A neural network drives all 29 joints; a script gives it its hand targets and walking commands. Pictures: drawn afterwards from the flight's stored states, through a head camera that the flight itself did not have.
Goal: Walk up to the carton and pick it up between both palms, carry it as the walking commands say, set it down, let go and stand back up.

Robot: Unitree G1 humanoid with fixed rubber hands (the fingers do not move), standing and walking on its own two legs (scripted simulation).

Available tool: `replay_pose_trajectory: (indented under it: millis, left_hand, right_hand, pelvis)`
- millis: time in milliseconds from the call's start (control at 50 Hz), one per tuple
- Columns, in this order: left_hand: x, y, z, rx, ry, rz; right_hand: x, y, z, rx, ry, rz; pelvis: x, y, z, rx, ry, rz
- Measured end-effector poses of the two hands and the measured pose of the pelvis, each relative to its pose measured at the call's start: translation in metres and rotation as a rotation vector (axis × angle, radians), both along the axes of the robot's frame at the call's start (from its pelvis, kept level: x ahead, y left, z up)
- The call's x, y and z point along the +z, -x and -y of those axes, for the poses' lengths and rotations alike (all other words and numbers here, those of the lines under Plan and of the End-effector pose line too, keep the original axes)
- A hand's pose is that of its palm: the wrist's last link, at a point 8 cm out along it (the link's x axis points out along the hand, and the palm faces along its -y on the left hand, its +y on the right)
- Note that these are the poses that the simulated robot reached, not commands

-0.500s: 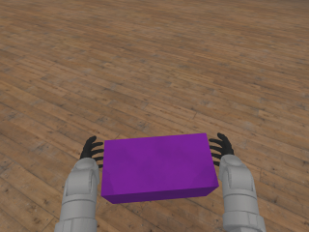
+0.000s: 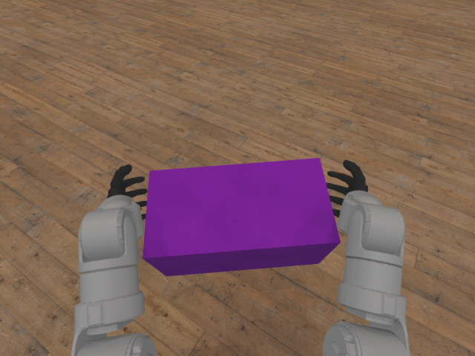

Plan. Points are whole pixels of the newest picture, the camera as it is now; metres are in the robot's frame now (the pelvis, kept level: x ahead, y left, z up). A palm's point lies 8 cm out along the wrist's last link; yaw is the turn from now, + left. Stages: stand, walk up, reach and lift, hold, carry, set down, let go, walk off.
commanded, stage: carry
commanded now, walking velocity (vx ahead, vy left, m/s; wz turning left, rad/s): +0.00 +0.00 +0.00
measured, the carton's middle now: (239, 220) +0.35 +0.01 +0.04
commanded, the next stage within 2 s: none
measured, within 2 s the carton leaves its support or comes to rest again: neither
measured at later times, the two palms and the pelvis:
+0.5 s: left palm (117, 258) +0.25 +0.19 +0.07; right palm (356, 261) +0.25 -0.17 +0.07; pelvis +0.00 +0.01 -0.01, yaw +0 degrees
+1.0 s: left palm (64, 284) +0.20 +0.25 +0.08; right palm (327, 287) +0.21 -0.12 +0.07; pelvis -0.04 +0.07 -0.01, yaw -1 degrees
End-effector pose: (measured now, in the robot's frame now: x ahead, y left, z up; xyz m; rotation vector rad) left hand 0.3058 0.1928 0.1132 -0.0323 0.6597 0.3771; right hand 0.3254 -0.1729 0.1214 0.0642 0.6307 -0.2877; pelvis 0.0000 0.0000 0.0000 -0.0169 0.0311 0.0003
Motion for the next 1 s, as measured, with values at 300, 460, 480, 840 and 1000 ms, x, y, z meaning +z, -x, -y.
replay_pose_trajectory:
  millis: [300, 460, 480, 840, 1000]
  left_hand:
    - [-0.031, 0.027, 0.029, -0.057, 0.043, -0.059]
    - [-0.048, 0.053, 0.004, -0.042, 0.024, -0.080]
    - [-0.047, 0.057, 0.002, -0.036, 0.022, -0.076]
    - [-0.030, 0.098, -0.050, -0.006, 0.051, -0.011]
    - [-0.034, 0.108, -0.055, -0.041, 0.005, -0.036]
  right_hand:
    - [-0.030, 0.047, 0.030, -0.077, -0.043, -0.047]
    - [-0.052, 0.074, 0.005, -0.056, -0.037, -0.071]
    - [-0.052, 0.074, 0.003, -0.050, -0.038, -0.066]
    - [-0.023, 0.097, -0.049, 0.003, -0.006, 0.001]
    - [-0.047, 0.118, -0.053, -0.034, -0.057, -0.023]
  pelvis:
    - [-0.006, -0.005, 0.005, 0.009, -0.004, -0.011]
    - [-0.012, -0.001, -0.010, -0.002, -0.014, -0.028]
    - [-0.011, 0.000, -0.011, -0.007, -0.014, -0.031]
    - [-0.007, 0.018, -0.054, 0.009, -0.031, -0.020]
    - [-0.013, 0.041, -0.068, -0.021, -0.035, -0.033]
